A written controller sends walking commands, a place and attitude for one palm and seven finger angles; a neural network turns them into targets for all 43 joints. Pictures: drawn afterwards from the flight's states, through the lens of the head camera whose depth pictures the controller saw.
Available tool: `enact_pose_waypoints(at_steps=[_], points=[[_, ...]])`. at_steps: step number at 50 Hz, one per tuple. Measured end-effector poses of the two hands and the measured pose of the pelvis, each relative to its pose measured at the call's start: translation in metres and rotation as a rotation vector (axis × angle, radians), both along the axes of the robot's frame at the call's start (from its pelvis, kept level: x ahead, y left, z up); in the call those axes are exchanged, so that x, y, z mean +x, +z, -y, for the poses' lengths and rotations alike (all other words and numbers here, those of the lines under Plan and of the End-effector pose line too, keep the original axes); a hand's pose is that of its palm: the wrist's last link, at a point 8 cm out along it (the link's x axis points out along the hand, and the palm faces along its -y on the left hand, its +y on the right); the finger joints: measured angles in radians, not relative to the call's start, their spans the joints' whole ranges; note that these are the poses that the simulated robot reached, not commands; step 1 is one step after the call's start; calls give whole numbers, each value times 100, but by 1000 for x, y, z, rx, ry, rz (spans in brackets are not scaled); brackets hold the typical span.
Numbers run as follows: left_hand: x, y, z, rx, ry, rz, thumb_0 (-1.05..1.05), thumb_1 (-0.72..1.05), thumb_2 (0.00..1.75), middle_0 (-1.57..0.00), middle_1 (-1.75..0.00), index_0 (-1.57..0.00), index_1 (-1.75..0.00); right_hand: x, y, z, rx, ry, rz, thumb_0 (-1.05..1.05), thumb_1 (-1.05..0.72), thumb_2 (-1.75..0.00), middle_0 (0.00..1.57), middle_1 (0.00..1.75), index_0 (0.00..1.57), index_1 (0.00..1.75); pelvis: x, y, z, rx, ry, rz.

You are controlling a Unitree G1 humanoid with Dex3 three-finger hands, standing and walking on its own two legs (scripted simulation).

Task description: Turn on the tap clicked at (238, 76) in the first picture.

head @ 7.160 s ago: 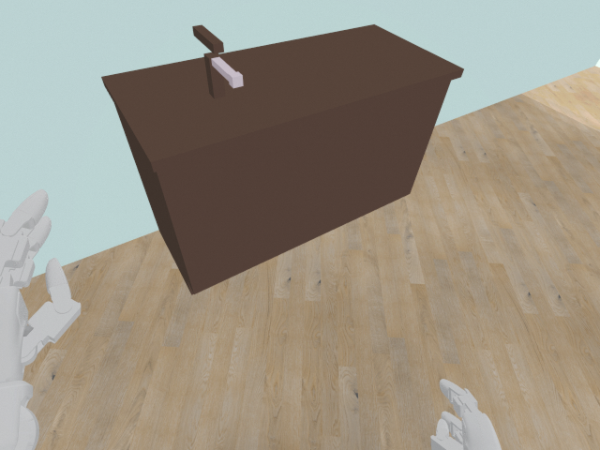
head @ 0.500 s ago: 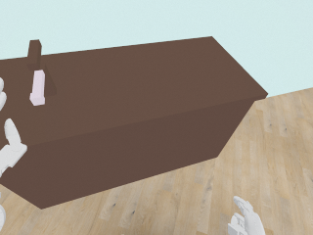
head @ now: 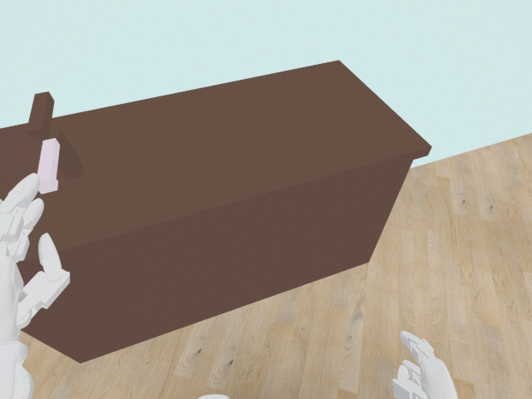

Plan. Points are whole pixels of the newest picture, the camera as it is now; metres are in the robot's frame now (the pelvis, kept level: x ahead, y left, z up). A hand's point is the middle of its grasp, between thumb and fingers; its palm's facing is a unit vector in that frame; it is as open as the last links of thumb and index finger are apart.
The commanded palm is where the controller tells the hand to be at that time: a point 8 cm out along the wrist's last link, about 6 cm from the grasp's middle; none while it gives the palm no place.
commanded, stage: come to a stop and stand still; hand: left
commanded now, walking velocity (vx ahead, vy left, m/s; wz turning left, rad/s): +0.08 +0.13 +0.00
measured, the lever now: (46, 182) +0.46 +0.44 +0.05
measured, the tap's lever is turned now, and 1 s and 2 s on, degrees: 0 0 0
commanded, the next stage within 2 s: look again from close up in 0.86 s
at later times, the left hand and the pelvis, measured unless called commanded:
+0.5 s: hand out of the picture +0.13 +0.28 +0.17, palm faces +0.50 -0.80 -0.34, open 7.4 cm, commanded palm +0.08 +0.30 +0.18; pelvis -0.07 +0.02 +0.01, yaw +2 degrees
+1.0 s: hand out of the picture +0.13 +0.26 +0.17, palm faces +0.43 -0.78 -0.46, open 7.4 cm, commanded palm +0.08 +0.27 +0.18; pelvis -0.08 -0.01 -0.01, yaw +0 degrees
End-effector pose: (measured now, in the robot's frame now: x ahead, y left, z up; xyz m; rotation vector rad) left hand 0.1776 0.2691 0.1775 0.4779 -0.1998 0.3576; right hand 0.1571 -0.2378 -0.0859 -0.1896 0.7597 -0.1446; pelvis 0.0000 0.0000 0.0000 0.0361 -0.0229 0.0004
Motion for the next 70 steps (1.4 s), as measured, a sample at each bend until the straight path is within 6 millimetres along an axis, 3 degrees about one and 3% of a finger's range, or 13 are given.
enact_pose_waypoints(at_steps=[5, 9, 15, 20, 27, 36, 41, 46, 49, 54, 58, 62, 70], points=[[-20, 8, 0, 39, -23, 27, 1, 89, 90, -22, -30, -22, -30, -27, 6, 22, -64, -38, -24, 1, -90, -90, 20, 30, 20, 30, -17, 1, 2, 6, 15, -12], [-45, 14, -12, 66, -6, 49, 1, 89, 90, -22, -30, -22, -30, -46, 8, 21, -89, -34, -44, 1, -90, -90, 20, 30, 20, 30, -33, 1, -4, 4, 19, -20], [-82, 6, -38, 21, 39, 91, 1, 89, 90, -22, -30, -22, -30, -71, 8, -8, -92, 2, -37, 1, -90, -90, 20, 30, 20, 30, -58, -3, -22, -18, 28, 2], [-96, 7, -52, 7, 82, 123, 1, 89, 90, -22, -30, -21, -30, -86, 8, -45, -8, 39, -21, 2, -90, -90, 20, 30, 20, 30, -67, 3, -23, -47, 51, 17], [-92, 6, -35, -22, 70, 111, 1, 90, 90, -21, -30, -21, -30, -89, 3, -66, 76, 89, -13, 1, -90, -89, 21, 30, 20, 30, -75, 5, -12, -51, 24, 0], [-71, 1, 12, 23, -30, 50, 1, 89, 90, -21, -30, -21, -30, -86, -11, -11, 53, 41, -32, 1, -90, -89, 21, 30, 20, 30, -82, -4, 15, -41, 12, -5], [-78, 0, 13, 38, -42, 6, 1, 89, 90, -22, -30, -22, -30, -91, 1, 23, -30, -24, -53, 1, -90, -89, 21, 30, 20, 30, -79, 1, 18, -32, 0, -16], [-87, -3, 0, 29, -24, 49, 1, 89, 90, -22, -30, -22, -30, -90, 9, 33, -114, -28, -50, 1, -90, -90, 20, 30, 20, 30, -79, -5, 13, -61, 12, -2], [-88, 0, -12, 65, -10, 81, 1, 89, 90, -22, -30, -22, -30, -89, 15, 26, -128, -5, -38, 2, -90, -90, 20, 30, 20, 30, -81, -4, 11, -50, -2, 4], [-71, 16, -63, 52, 64, 253, 1, 89, 90, -22, -30, -22, -30, -87, 20, -2, -99, 82, 17, 2, -90, -90, 20, 30, 20, 30, -92, -7, 0, -86, -18, 6], [-65, 1, -48, -87, -30, 239, 1, 90, 90, -21, -30, -21, -30, -90, 29, -31, -46, 81, 94, 2, -90, -90, 20, 30, 20, 30, -94, -4, -22, -64, -44, 18], [-73, -10, -28, -67, -174, 137, 1, 90, 90, -21, -30, -21, -30, -94, 29, -58, -4, 72, 125, 1, -90, -90, 20, 30, 20, 30, -94, -3, -38, -49, -48, 9], [-93, 6, -85, 44, -28, 142, 1, 89, 90, -22, -30, -22, -30, -101, 20, -88, 9, 132, 45, 1, -90, -89, 21, 30, 20, 30, -98, 1, -47, -61, -28, 8]])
